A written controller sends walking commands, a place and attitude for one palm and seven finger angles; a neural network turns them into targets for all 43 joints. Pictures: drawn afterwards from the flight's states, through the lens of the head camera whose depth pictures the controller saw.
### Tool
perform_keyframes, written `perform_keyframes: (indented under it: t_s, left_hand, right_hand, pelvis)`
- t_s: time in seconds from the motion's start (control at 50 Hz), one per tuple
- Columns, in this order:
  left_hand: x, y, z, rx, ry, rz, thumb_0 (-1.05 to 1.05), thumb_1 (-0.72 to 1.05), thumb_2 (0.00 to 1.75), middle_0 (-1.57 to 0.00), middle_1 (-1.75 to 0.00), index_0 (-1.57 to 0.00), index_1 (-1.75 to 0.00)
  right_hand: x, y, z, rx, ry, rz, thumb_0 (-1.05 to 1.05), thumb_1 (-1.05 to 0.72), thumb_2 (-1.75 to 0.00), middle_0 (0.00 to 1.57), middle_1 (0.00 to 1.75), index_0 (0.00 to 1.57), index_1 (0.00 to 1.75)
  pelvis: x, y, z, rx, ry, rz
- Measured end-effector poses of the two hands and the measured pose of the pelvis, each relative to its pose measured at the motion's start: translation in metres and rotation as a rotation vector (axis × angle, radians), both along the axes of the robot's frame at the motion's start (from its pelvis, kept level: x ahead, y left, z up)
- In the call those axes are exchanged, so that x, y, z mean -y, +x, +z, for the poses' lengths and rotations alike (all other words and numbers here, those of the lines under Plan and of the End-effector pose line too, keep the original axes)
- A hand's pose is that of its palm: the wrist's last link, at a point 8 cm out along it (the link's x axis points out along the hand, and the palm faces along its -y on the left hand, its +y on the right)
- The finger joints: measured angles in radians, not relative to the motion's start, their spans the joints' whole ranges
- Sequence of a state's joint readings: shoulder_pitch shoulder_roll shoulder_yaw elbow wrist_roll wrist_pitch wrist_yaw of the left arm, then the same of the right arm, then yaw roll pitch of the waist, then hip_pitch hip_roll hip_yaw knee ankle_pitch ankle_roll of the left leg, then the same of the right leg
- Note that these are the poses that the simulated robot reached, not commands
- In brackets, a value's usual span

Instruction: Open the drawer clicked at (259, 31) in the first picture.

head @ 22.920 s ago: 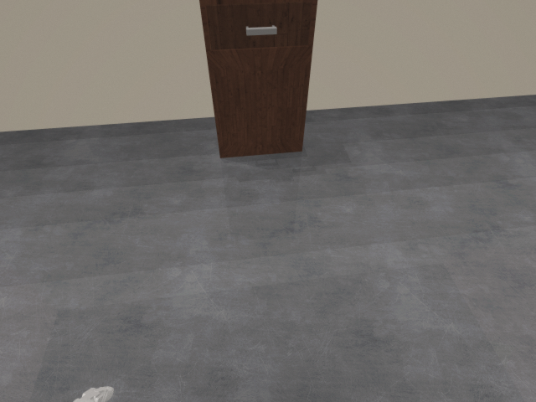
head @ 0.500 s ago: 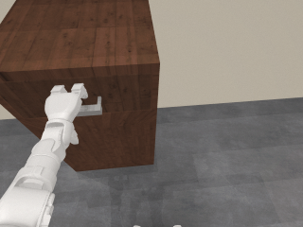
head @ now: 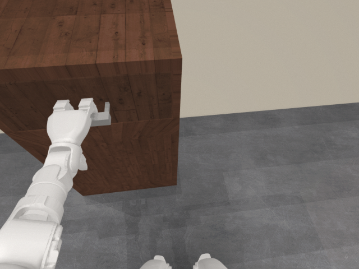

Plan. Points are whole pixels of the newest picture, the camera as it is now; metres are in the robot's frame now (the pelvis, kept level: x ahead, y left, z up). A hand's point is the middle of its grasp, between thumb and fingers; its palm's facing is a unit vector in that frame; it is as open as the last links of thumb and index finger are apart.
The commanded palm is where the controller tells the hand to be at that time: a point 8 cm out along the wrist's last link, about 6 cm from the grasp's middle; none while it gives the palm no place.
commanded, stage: lower the fingers behind the handle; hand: left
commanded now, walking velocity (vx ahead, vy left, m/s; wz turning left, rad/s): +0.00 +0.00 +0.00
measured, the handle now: (83, 113) +0.48 +0.25 +0.01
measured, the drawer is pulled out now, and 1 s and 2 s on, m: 0.00 0.00 0.06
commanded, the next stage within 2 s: close the thumb around the handle in 0.44 s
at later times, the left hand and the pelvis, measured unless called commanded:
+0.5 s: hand (80, 137) +0.42 +0.25 -0.01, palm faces -0.04 -0.01 -1.00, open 13.8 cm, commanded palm +0.40 +0.25 +0.05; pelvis +0.01 -0.01 +0.01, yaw -1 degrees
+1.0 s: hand (78, 135) +0.42 +0.26 -0.01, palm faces -0.04 -0.04 -1.00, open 8.2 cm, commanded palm +0.40 +0.25 +0.05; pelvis +0.01 +0.00 +0.01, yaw -1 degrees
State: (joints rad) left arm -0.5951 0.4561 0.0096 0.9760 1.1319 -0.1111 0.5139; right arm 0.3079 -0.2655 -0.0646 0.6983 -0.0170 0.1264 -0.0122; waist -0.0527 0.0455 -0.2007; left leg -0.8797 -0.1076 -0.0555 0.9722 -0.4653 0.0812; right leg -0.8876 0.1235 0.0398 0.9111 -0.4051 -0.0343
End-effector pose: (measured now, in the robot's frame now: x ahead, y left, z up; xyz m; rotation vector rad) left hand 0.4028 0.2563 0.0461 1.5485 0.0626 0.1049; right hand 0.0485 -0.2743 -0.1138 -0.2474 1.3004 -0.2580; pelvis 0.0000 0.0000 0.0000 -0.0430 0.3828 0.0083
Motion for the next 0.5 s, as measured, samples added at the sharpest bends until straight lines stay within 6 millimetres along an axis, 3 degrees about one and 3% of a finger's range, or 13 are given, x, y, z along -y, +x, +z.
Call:
perform_keyframes:
  t_s: [0.12,0.26,0.5]
  left_hand:
    - [0.004,0.004,-0.004,-0.011,0.018,0.078,0.00,-0.48,0.30,-0.31,-1.21,-0.33,-1.20]
    - [0.013,0.008,0.007,-0.082,-0.001,0.081,0.00,-0.48,0.30,-0.32,-1.20,-0.33,-1.21]
    - [0.006,-0.003,0.003,-0.072,0.006,0.032,0.00,-0.48,0.30,-0.31,-1.20,-0.32,-1.20]
  right_hand:
    - [-0.004,0.005,-0.007,-0.007,0.036,-0.003,0.01,-0.91,-0.90,0.20,0.30,0.20,0.30]
    - [-0.010,0.015,0.001,0.035,0.058,-0.015,0.01,-0.91,-0.90,0.21,0.30,0.20,0.30]
    - [0.005,0.024,0.005,0.058,0.026,-0.002,0.00,-0.91,-0.90,0.21,0.30,0.20,0.30]
  pelvis:
    - [0.002,0.001,-0.001,-0.006,-0.002,0.004]
    - [0.008,0.007,0.009,0.023,0.008,-0.005]
    - [0.013,0.009,0.008,0.016,0.015,-0.015]
